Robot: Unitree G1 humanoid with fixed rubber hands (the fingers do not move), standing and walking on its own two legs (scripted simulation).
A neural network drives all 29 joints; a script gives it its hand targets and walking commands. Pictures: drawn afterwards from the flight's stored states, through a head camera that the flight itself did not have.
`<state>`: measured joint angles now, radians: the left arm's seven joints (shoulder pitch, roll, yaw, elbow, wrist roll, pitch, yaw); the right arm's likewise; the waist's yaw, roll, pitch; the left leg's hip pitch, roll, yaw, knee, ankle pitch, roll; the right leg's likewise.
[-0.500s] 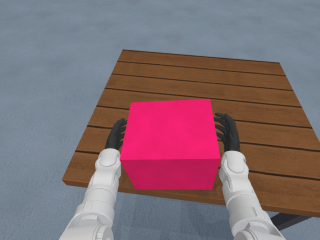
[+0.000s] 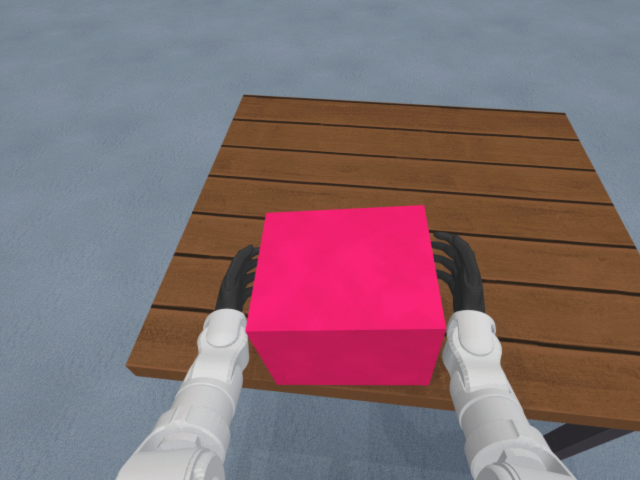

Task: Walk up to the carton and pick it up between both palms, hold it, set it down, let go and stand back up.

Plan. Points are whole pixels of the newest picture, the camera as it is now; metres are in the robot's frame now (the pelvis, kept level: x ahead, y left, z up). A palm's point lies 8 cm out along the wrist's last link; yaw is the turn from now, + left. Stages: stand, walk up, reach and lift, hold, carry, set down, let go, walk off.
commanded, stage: set down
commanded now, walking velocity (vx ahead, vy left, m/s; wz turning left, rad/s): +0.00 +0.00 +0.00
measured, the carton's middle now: (347, 298) +0.38 -0.04 +0.00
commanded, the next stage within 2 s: none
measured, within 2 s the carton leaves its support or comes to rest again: rests again in 0.36 s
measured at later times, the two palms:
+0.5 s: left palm (237, 306) +0.37 +0.11 +0.01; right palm (467, 315) +0.33 -0.20 +0.01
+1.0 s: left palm (216, 294) +0.39 +0.14 +0.02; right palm (485, 296) +0.36 -0.22 +0.02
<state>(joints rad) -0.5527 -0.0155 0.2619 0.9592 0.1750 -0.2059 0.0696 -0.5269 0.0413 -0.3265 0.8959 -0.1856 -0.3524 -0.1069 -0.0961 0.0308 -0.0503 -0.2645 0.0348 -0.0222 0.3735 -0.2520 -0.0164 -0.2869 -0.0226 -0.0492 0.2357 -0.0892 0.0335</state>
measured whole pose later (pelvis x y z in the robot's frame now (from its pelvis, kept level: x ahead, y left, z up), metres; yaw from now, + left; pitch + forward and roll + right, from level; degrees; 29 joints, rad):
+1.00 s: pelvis -0.02 -0.01 -0.02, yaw -3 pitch +15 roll -2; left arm -0.77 0.17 0.06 1.29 -0.10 -0.30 0.05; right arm -0.76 -0.18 0.05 1.28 0.28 -0.34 -0.14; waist -0.03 0.02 -0.17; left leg -0.52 0.06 0.01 0.57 -0.31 -0.03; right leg -0.57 0.00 -0.01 0.45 -0.14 0.02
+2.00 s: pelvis -0.06 -0.04 -0.01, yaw +0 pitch +7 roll +0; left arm -0.81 0.38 -0.06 0.95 -0.31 0.12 0.01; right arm -0.75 -0.16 -0.08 0.80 0.24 0.15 -0.20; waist -0.08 -0.05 -0.12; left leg -0.39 0.05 -0.04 0.48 -0.22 -0.06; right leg -0.46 0.00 -0.04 0.44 -0.11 -0.02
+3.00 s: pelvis -0.02 +0.00 +0.00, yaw -3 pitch -5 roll -1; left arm 0.13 0.22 -0.01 0.11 -0.18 0.10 0.02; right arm 0.17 -0.16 -0.04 0.14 0.20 -0.04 -0.08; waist 0.00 0.01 0.06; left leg -0.04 0.04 0.02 0.42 -0.29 -0.01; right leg -0.11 0.00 0.03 0.34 -0.14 0.03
